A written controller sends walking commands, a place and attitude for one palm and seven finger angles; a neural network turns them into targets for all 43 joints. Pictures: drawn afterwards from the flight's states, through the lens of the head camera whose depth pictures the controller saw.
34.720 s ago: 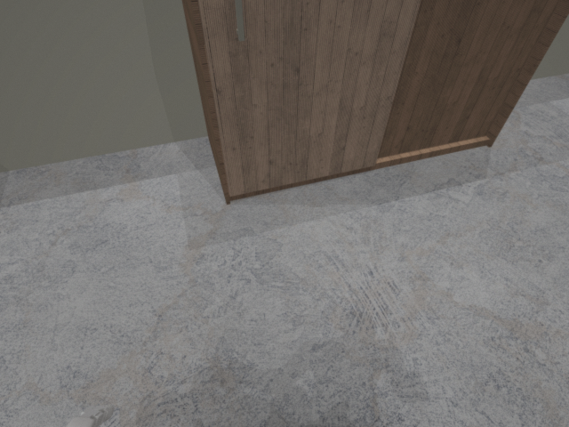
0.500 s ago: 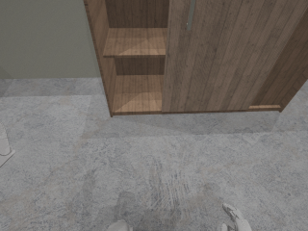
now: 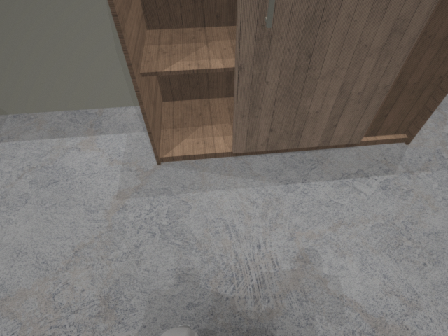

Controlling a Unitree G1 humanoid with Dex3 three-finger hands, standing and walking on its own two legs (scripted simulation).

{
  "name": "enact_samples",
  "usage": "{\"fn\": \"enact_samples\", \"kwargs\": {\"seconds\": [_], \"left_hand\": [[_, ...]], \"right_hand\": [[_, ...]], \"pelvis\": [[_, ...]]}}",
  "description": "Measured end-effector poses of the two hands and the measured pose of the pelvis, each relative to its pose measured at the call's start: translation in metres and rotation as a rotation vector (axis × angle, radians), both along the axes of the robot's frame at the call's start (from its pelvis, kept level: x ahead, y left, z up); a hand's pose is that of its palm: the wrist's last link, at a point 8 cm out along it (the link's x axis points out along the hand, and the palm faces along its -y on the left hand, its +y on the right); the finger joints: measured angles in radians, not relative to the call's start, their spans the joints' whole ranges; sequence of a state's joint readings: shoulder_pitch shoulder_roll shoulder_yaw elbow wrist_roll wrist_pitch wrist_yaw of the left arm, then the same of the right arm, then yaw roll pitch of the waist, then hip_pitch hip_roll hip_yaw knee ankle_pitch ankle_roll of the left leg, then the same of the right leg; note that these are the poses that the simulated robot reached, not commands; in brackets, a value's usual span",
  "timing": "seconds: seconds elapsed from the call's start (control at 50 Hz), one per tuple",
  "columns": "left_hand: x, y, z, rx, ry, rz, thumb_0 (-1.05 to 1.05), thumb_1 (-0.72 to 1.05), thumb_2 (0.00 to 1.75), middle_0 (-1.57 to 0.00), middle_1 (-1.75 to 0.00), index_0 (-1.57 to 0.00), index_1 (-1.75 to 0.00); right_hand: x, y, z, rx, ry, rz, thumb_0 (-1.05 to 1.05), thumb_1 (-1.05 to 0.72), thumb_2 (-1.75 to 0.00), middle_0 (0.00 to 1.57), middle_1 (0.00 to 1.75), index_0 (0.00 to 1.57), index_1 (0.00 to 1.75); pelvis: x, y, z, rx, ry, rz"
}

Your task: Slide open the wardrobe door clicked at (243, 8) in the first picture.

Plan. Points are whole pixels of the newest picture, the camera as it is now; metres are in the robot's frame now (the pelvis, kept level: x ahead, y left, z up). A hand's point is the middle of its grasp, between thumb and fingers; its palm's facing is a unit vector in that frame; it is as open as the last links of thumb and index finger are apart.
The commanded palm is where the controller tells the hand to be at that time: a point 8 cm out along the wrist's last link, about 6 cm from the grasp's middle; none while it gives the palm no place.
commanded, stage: let the arm hang, fingers relaxed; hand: left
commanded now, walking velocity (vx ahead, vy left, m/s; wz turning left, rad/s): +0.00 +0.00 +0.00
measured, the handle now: out of the picture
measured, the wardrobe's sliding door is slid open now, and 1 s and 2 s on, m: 0.42 0.42 0.42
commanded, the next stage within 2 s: look to check the result in 0.80 s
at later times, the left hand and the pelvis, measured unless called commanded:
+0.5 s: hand out of the picture +0.05 +0.20 -0.15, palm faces -0.03 -0.98 -0.19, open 7.4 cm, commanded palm none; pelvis +0.03 +0.03 +0.02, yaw -1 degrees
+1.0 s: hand out of the picture +0.06 +0.21 -0.15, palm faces -0.04 -0.98 -0.19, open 7.4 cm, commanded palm none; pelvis +0.05 +0.03 +0.02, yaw -1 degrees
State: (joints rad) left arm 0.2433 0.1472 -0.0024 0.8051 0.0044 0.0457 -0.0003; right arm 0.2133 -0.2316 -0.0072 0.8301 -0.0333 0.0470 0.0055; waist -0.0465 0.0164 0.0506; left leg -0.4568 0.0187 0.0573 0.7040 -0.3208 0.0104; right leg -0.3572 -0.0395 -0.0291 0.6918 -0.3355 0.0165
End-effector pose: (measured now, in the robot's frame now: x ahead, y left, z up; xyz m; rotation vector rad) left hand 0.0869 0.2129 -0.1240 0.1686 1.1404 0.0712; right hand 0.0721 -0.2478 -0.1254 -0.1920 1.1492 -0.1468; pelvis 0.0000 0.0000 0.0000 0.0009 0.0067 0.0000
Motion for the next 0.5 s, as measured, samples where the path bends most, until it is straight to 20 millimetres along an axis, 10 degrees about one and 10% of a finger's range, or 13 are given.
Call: {"fn": "enact_samples", "kwargs": {"seconds": [0.2,0.5], "left_hand": [[-0.057,0.046,0.004,0.069,0.252,0.074,-0.02,0.96,0.9,-0.2,-0.3,-0.2,-0.3],[-0.041,0.038,0.002,0.025,0.255,0.047,0.0,0.91,0.9,-0.2,-0.3,-0.19,-0.3]], "right_hand": [[-0.067,0.039,0.002,0.043,0.301,-0.047,0.01,-0.91,-0.9,0.2,0.3,0.2,0.3],[-0.039,0.052,0.002,0.043,0.239,-0.066,0.02,-0.92,-0.9,0.21,0.3,0.2,0.3]], "pelvis": [[0.019,0.013,0.019,-0.015,0.003,0.002],[0.032,0.029,0.024,0.001,-0.011,-0.017]]}}
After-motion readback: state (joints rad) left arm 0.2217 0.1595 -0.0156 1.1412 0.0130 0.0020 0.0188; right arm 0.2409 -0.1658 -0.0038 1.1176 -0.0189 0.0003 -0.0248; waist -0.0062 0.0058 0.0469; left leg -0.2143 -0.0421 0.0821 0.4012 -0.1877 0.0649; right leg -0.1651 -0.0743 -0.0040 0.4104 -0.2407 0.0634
